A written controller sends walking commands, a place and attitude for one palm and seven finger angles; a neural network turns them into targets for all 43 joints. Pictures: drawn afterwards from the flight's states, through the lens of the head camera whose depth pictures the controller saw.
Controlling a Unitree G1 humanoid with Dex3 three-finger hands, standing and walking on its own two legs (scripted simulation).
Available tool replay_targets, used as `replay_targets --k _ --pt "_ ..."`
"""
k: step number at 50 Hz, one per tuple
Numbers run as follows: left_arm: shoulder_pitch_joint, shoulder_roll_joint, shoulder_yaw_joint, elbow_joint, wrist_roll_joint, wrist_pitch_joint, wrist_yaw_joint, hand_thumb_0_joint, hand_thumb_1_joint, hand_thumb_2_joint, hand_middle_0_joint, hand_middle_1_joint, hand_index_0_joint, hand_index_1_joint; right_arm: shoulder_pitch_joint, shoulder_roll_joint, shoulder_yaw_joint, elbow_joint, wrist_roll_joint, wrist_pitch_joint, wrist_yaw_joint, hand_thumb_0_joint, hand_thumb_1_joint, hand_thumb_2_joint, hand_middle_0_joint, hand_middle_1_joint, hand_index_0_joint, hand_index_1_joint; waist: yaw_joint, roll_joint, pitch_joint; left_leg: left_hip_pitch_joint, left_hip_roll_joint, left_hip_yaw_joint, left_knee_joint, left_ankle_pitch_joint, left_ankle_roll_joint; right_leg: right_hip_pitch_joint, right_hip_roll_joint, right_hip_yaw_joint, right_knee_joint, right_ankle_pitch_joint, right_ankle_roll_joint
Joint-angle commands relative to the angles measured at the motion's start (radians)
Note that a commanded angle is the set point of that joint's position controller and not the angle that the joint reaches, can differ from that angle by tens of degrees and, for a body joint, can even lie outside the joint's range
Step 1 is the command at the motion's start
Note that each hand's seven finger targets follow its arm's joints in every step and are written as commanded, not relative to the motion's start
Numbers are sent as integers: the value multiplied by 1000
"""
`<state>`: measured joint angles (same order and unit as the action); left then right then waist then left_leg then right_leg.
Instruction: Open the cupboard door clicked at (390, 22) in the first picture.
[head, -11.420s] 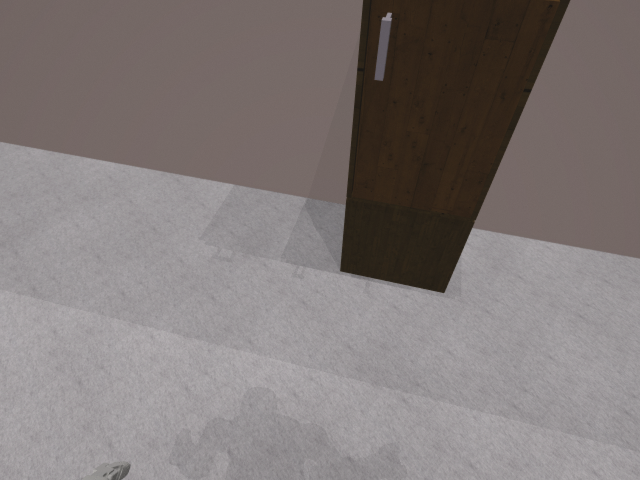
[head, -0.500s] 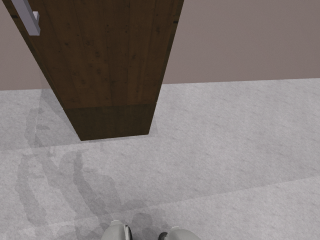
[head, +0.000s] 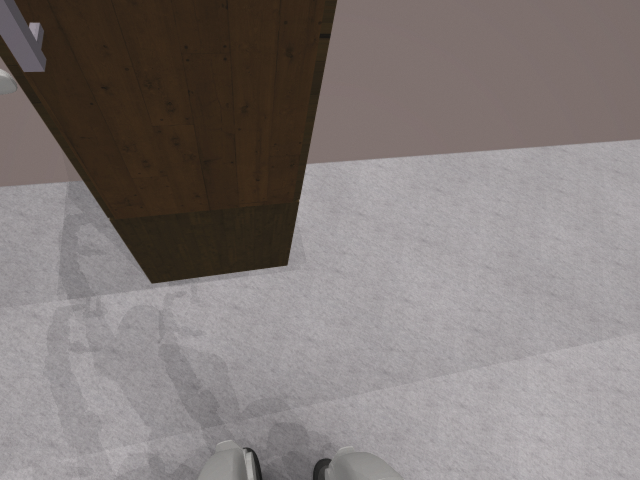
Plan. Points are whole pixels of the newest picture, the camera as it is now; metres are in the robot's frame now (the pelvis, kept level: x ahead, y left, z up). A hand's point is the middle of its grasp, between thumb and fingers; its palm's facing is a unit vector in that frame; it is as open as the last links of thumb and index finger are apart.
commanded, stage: slide the fingers in behind the handle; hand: left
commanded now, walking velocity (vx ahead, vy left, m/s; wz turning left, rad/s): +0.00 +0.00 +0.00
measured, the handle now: out of the picture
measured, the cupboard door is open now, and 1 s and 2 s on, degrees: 0 0 0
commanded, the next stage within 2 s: close the thumb around the handle in 1.08 s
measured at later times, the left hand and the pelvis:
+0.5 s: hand out of the picture +0.55 +0.25 +0.17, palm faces +0.07 -1.00 +0.01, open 14.0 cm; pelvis +0.02 -0.02 +0.01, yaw +0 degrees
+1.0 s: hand (5, 34) +0.55 +0.24 +0.18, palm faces +0.09 -1.00 -0.01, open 14.0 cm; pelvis +0.01 -0.02 +0.01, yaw +1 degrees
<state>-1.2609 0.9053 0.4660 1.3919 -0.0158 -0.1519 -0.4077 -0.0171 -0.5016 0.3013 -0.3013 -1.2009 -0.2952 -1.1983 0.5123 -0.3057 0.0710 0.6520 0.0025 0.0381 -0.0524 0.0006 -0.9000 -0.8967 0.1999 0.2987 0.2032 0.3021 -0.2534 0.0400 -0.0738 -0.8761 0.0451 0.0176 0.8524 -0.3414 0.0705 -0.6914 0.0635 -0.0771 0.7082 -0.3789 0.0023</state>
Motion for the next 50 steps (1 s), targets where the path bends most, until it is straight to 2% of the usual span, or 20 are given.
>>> replay_targets --k 1,4,5,9,14,16,20,22,26,28,29,34,35,37,39,41,44,46,49,50 --pt "-396 305 46 -214 -11 -59 15 0 -500 300 -300 -1200 -300 -1200 208 -214 -81 -31 -4 2 -11 0 -900 -900 200 300 200 300 23 221 -446 634 22 -140 -71 421 -34 -73 27 17 -82 246 -13" --pt "-408 254 18 -234 -15 -67 20 0 -500 300 -300 -1200 -300 -1200 210 -208 -83 -29 -5 4 -6 0 -900 -900 200 300 200 300 14 209 -418 632 20 -138 -73 425 -31 -75 30 15 -86 253 -14" --pt "-388 263 28 -233 -15 -68 20 0 -500 300 -300 -1200 -300 -1200 210 -210 -87 -31 -3 5 -4 0 -900 -900 200 300 200 300 22 210 -433 639 21 -135 -74 424 -32 -73 31 17 -88 252 -12" --pt "-409 226 18 -237 -38 -72 16 0 -500 300 -300 -1200 -300 -1200 216 -206 -90 -20 -2 4 -5 0 -900 -900 200 300 200 300 3 192 -421 636 16 -123 -72 430 -24 -57 32 24 -97 283 -10" --pt "-410 230 15 -228 -36 -69 17 0 -500 300 -300 -1200 -300 -1200 212 -204 -87 -14 0 2 -4 0 -900 -900 200 300 200 300 4 207 -417 615 9 -108 -67 426 -19 -35 27 33 -96 309 -10" --pt "-391 265 36 -232 -29 -72 20 0 -500 300 -300 -1200 -300 -1200 213 -203 -88 -17 1 5 -4 0 -900 -900 200 300 200 300 14 197 -442 606 8 -103 -63 446 -18 -5 25 37 -91 341 -6" --pt "-404 209 11 -312 -39 -86 23 0 -500 300 -300 -1200 -300 -1200 204 -196 -96 -24 -2 8 5 0 -900 -900 200 300 200 300 20 244 -506 678 5 -103 -53 529 -23 4 29 35 -82 400 -8" --pt "-369 221 33 -303 -47 -85 23 0 -500 300 -300 -1200 -300 -1200 204 -197 -98 -23 -1 13 6 0 -900 -900 200 300 200 300 26 215 -501 676 7 -103 -50 554 -24 19 30 34 -81 424 -8" --pt "-351 131 -11 -302 -65 -63 23 0 -500 300 -300 -1200 -300 -1200 187 -190 -102 -27 3 16 14 0 -900 -900 200 300 200 300 24 215 -470 684 2 -98 -57 547 -21 10 32 32 -91 425 -8" --pt "-339 150 5 -282 -64 -51 33 0 -500 300 -300 -1200 -300 -1200 186 -194 -102 -25 3 18 13 0 -900 -900 200 300 200 300 25 174 -436 642 1 -95 -64 508 -17 22 28 32 -96 413 -6" --pt "-354 169 22 -299 -63 -55 42 0 -500 300 -300 -1200 -300 -1200 187 -195 -99 -25 0 18 12 0 -900 -900 200 300 200 300 31 187 -443 645 -3 -94 -66 526 -15 38 27 34 -93 432 -9" --pt "-362 106 -9 -345 -62 -77 69 0 -500 300 -300 -1200 -300 -1200 177 -184 -104 -31 -3 14 19 0 -900 -900 200 300 200 300 26 181 -461 672 -4 -94 -62 558 -17 47 26 36 -88 460 -9" --pt "-338 147 25 -325 -61 -79 73 0 -500 300 -300 -1200 -300 -1200 178 -189 -105 -30 -3 16 18 0 -900 -900 200 300 200 300 36 156 -472 660 -2 -94 -64 548 -18 61 26 37 -86 460 -6" --pt "-352 150 23 -301 -63 -79 76 0 -500 300 -300 -1200 -300 -1200 172 -190 -102 -31 1 17 16 0 -900 -900 200 300 200 300 27 125 -439 619 -6 -89 -74 492 -15 73 23 41 -89 443 -4" --pt "-363 144 14 -281 -58 -78 76 0 -500 300 -300 -1200 -300 -1200 170 -191 -99 -30 2 15 15 0 -900 -900 200 300 200 300 23 135 -429 604 -13 -81 -73 472 -11 74 20 47 -92 441 -6" --pt "-363 190 27 -233 -40 -71 80 0 -500 300 -300 -1200 -300 -1200 167 -193 -95 -31 6 16 10 0 -900 -900 200 300 200 300 17 126 -399 563 -10 -80 -75 430 -10 65 16 52 -94 413 -1" --pt "-380 233 48 -263 -31 -91 78 0 -500 300 -300 -1200 -300 -1200 171 -195 -92 -37 3 10 6 0 -900 -900 200 300 200 300 28 128 -440 558 -14 -80 -73 432 -9 102 13 58 -86 431 -3" --pt "-383 176 0 -285 -28 -106 73 0 -500 300 -300 -1200 -300 -1200 166 -186 -95 -39 6 8 8 0 -900 -900 200 300 200 300 22 187 -463 619 -9 -86 -69 463 -17 61 17 51 -83 421 -6" --pt "-389 129 -27 -244 -46 -107 60 0 -500 300 -300 -1200 -300 -1200 169 -191 -94 -24 5 6 5 0 -900 -900 200 300 200 300 1 168 -410 618 -3 -95 -73 414 -16 11 21 46 -99 350 -8" --pt "-401 149 -13 -240 -54 -102 55 0 -500 300 -300 -1200 -300 -1200 171 -196 -96 -21 7 6 2 0 -900 -900 200 300 200 300 2 162 -418 613 -1 -96 -79 391 -17 13 20 49 -104 334 -4"
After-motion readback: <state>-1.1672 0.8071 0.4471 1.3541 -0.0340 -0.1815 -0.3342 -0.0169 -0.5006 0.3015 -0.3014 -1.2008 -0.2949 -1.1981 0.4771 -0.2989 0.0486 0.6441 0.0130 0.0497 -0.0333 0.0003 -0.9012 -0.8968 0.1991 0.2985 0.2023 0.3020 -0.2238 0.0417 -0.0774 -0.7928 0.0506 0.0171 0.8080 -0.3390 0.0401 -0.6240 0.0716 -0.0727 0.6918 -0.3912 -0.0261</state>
